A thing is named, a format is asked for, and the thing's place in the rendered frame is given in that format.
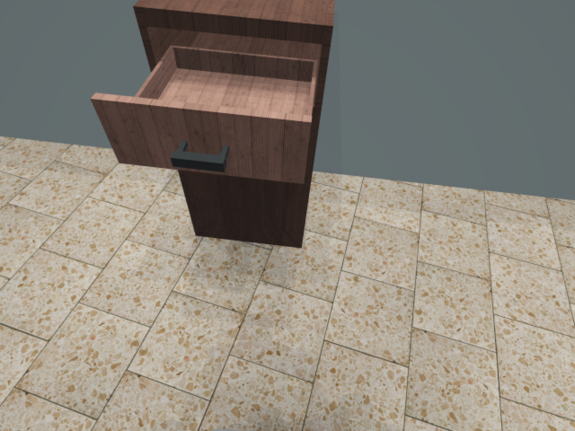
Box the cabinet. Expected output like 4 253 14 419
133 0 335 248

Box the drawer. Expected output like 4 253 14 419
91 46 318 184

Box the handle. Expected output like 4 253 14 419
171 140 229 172

